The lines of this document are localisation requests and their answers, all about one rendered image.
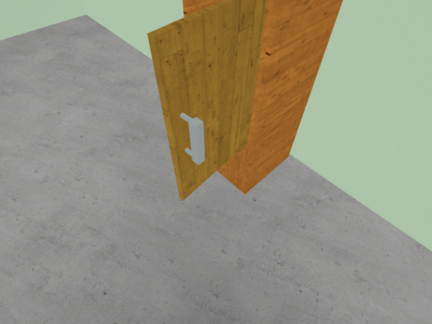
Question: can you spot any handle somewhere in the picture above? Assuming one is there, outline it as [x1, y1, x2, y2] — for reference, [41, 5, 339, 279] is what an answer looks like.
[180, 113, 205, 165]

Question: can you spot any cupboard door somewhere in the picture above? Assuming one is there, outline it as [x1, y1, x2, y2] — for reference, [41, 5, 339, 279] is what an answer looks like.
[147, 0, 268, 200]

